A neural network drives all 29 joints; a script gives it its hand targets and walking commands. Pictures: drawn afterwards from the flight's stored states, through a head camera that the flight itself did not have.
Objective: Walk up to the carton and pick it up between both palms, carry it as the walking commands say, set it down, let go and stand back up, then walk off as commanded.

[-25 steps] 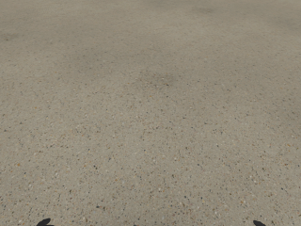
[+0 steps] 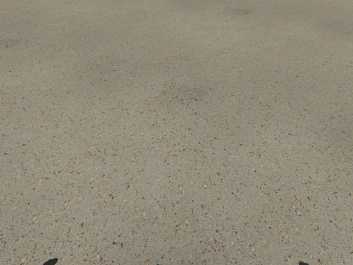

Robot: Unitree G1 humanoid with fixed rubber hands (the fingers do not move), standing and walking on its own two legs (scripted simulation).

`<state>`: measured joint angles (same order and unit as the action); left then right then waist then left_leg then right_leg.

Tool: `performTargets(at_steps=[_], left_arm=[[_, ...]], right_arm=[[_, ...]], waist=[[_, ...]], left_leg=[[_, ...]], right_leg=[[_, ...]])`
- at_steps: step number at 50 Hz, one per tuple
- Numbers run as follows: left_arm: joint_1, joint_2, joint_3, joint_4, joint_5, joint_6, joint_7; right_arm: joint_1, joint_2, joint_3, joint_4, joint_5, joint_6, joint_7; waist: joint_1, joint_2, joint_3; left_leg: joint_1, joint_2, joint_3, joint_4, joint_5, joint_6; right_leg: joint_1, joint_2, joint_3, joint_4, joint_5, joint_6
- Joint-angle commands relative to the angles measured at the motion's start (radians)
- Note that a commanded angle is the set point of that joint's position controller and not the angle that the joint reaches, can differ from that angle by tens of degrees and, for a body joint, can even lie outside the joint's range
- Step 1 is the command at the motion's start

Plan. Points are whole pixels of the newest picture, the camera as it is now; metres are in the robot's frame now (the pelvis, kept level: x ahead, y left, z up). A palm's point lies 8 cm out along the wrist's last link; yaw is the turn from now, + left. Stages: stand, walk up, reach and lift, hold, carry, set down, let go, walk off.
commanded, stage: stand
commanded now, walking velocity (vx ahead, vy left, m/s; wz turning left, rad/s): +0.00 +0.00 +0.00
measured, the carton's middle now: out of the picture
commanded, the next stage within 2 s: walk up in 0.06 s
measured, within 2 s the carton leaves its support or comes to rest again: neither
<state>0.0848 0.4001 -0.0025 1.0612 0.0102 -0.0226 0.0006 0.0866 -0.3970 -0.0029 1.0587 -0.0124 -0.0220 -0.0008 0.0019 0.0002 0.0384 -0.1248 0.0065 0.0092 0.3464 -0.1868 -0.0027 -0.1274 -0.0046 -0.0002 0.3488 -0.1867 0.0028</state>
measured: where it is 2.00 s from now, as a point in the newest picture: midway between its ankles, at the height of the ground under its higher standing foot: outside the picture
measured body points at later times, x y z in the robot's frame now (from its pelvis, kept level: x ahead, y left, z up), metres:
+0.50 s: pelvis -0.02 -0.03 -0.01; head +0.00 -0.04 +0.44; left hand +0.17 +0.29 -0.09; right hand +0.11 -0.38 -0.09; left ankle +0.00 +0.12 -0.75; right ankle -0.02 -0.16 -0.71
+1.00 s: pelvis -0.05 -0.07 -0.01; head -0.03 -0.05 +0.44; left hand +0.21 +0.17 -0.10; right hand -0.08 -0.44 -0.07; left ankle +0.00 +0.00 -0.75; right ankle -0.06 -0.21 -0.69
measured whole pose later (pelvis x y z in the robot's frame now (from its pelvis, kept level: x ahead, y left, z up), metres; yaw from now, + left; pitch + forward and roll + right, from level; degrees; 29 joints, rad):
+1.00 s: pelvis -0.05 -0.07 -0.01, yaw -23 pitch +1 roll +0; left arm 0.16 0.44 0.08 0.74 0.07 0.05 -0.11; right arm 0.20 -0.45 -0.08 0.84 -0.02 -0.04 -0.03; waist -0.02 -0.06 -0.01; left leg -0.25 -0.03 0.11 0.45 -0.22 0.08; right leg -0.54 0.06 0.11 0.97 -0.29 0.03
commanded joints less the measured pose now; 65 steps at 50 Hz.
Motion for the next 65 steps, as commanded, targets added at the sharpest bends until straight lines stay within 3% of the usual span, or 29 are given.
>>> performTargets(at_steps=[1,12,13,15,16,17,18,20,22,25,27,28,29,30,31,33,36,41,43,44,45,46,47,48,51,56,58,62,65], left_arm=[[-0.037,0.175,0.031,-0.041,0.000,-0.009,0.005],[-0.036,0.175,0.032,-0.042,0.000,-0.008,0.006],[-0.067,0.234,0.087,-0.184,0.019,0.020,-0.035],[-0.058,0.209,0.101,-0.252,0.023,0.036,-0.052],[-0.058,0.184,0.103,-0.289,0.022,0.043,-0.058],[-0.058,0.155,0.106,-0.326,0.030,0.052,-0.063],[-0.034,0.153,0.118,-0.339,0.046,0.063,-0.063],[0.020,0.181,0.137,-0.343,0.036,0.071,-0.075],[0.041,0.181,0.143,-0.358,0.033,0.070,-0.096],[0.020,0.160,0.145,-0.377,0.028,0.063,-0.112],[0.060,0.160,0.151,-0.372,0.029,0.053,-0.112],[0.101,0.196,0.161,-0.365,0.040,0.046,-0.108],[0.176,0.302,0.178,-0.364,0.054,0.042,-0.097],[0.124,0.346,0.194,-0.400,0.062,0.044,-0.088],[0.099,0.324,0.184,-0.408,0.051,0.050,-0.085],[0.034,0.266,0.164,-0.423,0.044,0.052,-0.083],[0.013,0.232,0.151,-0.428,0.046,0.048,-0.088],[0.003,0.217,0.133,-0.423,0.054,0.059,-0.097],[-0.027,0.201,0.113,-0.421,0.037,0.062,-0.099],[0.011,0.169,0.104,-0.412,0.026,0.060,-0.096],[0.059,0.130,0.102,-0.423,0.029,0.058,-0.093],[0.030,0.218,0.132,-0.427,0.063,0.060,-0.085],[0.024,0.250,0.142,-0.403,0.064,0.060,-0.087],[0.043,0.246,0.142,-0.383,0.063,0.063,-0.098],[0.066,0.222,0.136,-0.356,0.059,0.069,-0.139],[-0.027,0.190,0.113,-0.371,0.041,0.072,-0.161],[-0.096,0.196,0.111,-0.370,0.049,0.066,-0.162],[-0.109,0.196,0.111,-0.372,0.041,0.063,-0.160],[-0.036,0.217,0.122,-0.350,0.045,0.060,-0.147]], right_arm=[[-0.037,-0.173,-0.030,-0.041,0.000,-0.009,-0.004],[-0.036,-0.174,-0.032,-0.039,0.001,-0.007,-0.005],[-0.036,-0.264,-0.083,-0.100,0.007,-0.001,-0.003],[0.047,-0.252,-0.089,-0.134,0.006,0.003,-0.010],[0.061,-0.269,-0.098,-0.161,-0.003,0.007,-0.012],[0.031,-0.295,-0.111,-0.198,-0.011,0.012,-0.014],[-0.025,-0.286,-0.113,-0.231,-0.009,0.014,-0.013],[-0.103,-0.249,-0.113,-0.274,-0.008,0.009,-0.013],[-0.094,-0.248,-0.120,-0.282,-0.015,0.002,-0.009],[-0.022,-0.276,-0.126,-0.278,-0.025,0.004,0.002],[-0.015,-0.284,-0.125,-0.277,-0.015,0.014,0.008],[0.000,-0.256,-0.112,-0.288,-0.013,0.022,0.009],[-0.019,-0.199,-0.089,-0.336,-0.004,0.028,0.013],[-0.059,-0.165,-0.084,-0.333,0.021,0.037,0.000],[-0.035,-0.201,-0.091,-0.316,0.026,0.033,-0.005],[0.037,-0.222,-0.096,-0.279,0.030,0.011,-0.006],[0.078,-0.217,-0.095,-0.249,0.028,-0.001,0.001],[0.141,-0.196,-0.095,-0.246,0.029,-0.009,-0.018],[0.218,-0.202,-0.102,-0.224,0.012,-0.022,-0.036],[0.210,-0.252,-0.116,-0.231,-0.011,-0.028,-0.044],[0.118,-0.374,-0.140,-0.276,-0.030,-0.025,-0.041],[0.029,-0.376,-0.145,-0.307,-0.020,-0.022,-0.036],[0.008,-0.308,-0.137,-0.302,-0.005,-0.031,-0.034],[0.003,-0.276,-0.132,-0.293,-0.003,-0.040,-0.032],[0.017,-0.260,-0.134,-0.292,-0.007,-0.051,-0.031],[0.126,-0.318,-0.160,-0.275,-0.016,-0.049,-0.016],[0.176,-0.367,-0.175,-0.263,-0.026,-0.047,-0.016],[0.163,-0.387,-0.173,-0.249,-0.016,-0.036,-0.012],[0.113,-0.381,-0.166,-0.236,-0.005,-0.022,-0.006]], waist=[[0.000,0.001,-0.056],[0.000,0.001,-0.059],[-0.005,-0.047,-0.092],[-0.030,-0.017,-0.164],[-0.038,0.049,-0.156],[-0.035,0.174,-0.122],[-0.020,0.185,-0.117],[0.007,0.125,-0.106],[0.011,0.143,-0.108],[-0.019,0.185,-0.124],[0.009,0.148,-0.135],[0.030,0.032,-0.146],[0.071,-0.257,-0.134],[0.086,-0.373,-0.099],[0.062,-0.274,-0.077],[0.017,-0.163,-0.093],[0.019,-0.156,-0.134],[0.006,-0.186,-0.141],[-0.049,-0.153,-0.160],[-0.046,0.013,-0.150],[-0.012,0.229,-0.074],[-0.002,0.099,-0.016],[0.001,0.009,-0.002],[0.012,-0.006,-0.006],[0.010,0.059,-0.031],[-0.052,0.136,-0.044],[-0.091,0.194,-0.089],[-0.077,0.205,-0.118],[-0.010,0.185,-0.137]], left_leg=[[0.009,0.121,-0.098,-0.056,0.109,0.033],[0.017,0.122,-0.096,-0.059,0.126,0.032],[0.034,0.105,-0.037,0.100,0.242,0.062],[0.030,0.154,-0.079,0.124,0.307,0.125],[0.029,0.247,-0.155,0.062,0.303,0.184],[0.003,0.396,-0.266,-0.024,0.334,0.281],[-0.048,0.462,-0.279,-0.045,0.332,0.343],[-0.088,0.398,-0.171,-0.014,0.286,0.301],[-0.081,0.331,-0.102,0.019,0.258,0.248],[-0.074,0.314,-0.052,0.071,0.259,0.217],[-0.132,0.271,0.008,0.162,0.110,0.166],[-0.212,0.200,0.053,0.299,-0.050,0.117],[-0.402,0.068,0.129,0.501,-0.249,0.046],[-0.483,0.001,0.030,0.575,-0.486,0.029],[-0.483,0.015,-0.026,0.664,-0.427,0.019],[-0.431,0.014,-0.021,0.654,-0.284,0.008],[-0.328,-0.020,0.019,0.560,-0.202,0.005],[-0.199,-0.054,0.018,0.319,-0.198,0.036],[0.014,-0.064,0.011,0.047,-0.062,0.066],[0.121,0.065,-0.200,-0.071,-0.152,0.108],[0.051,0.374,-0.508,-0.213,-0.325,0.206],[-0.108,0.494,-0.530,-0.212,-0.278,0.285],[-0.155,0.431,-0.425,-0.186,-0.197,0.280],[-0.155,0.373,-0.314,-0.167,-0.157,0.250],[-0.086,0.274,-0.117,-0.104,-0.046,0.192],[-0.008,0.287,0.013,-0.048,0.071,0.170],[0.019,0.328,0.054,0.015,0.243,0.176],[-0.002,0.358,0.105,0.036,0.234,0.166],[-0.052,0.348,0.147,0.116,0.138,0.117]], right_leg=[[0.001,-0.120,0.097,-0.057,0.108,-0.032],[0.008,-0.122,0.096,-0.061,0.124,-0.031],[-0.111,-0.085,0.117,0.060,0.375,-0.077],[-0.143,-0.076,0.091,0.234,0.417,-0.083],[-0.226,-0.030,0.056,0.364,0.323,-0.056],[-0.343,0.021,0.025,0.561,-0.033,-0.023],[-0.397,-0.006,0.081,0.705,-0.329,-0.001],[-0.393,-0.049,0.134,0.721,-0.296,0.021],[-0.371,-0.069,0.088,0.615,-0.200,0.033],[-0.282,-0.048,-0.019,0.385,-0.186,0.015],[-0.151,-0.005,-0.071,0.189,-0.055,-0.003],[-0.066,-0.007,0.004,0.092,-0.062,-0.021],[-0.011,-0.236,0.316,-0.032,0.070,-0.091],[-0.095,-0.305,0.503,-0.120,0.061,-0.225],[-0.122,-0.279,0.478,-0.109,0.003,-0.259],[-0.129,-0.194,0.360,-0.067,0.040,-0.230],[-0.118,-0.145,0.310,-0.014,0.120,-0.204],[-0.136,-0.161,0.392,-0.009,0.160,-0.210],[-0.254,-0.101,0.348,0.034,0.074,-0.126],[-0.406,-0.011,0.287,0.181,-0.155,-0.056],[-0.562,0.107,0.129,0.399,-0.256,0.021],[-0.549,0.013,0.172,0.621,-0.269,0.036],[-0.512,-0.016,0.207,0.686,-0.203,0.029],[-0.502,-0.028,0.207,0.720,-0.139,0.033],[-0.512,-0.050,0.154,0.721,-0.032,0.051],[-0.488,-0.099,0.046,0.502,-0.038,0.039],[-0.484,-0.082,0.030,0.494,-0.115,0.052],[-0.387,-0.072,-0.017,0.389,-0.110,0.024],[-0.234,-0.040,-0.044,0.216,-0.072,-0.011]])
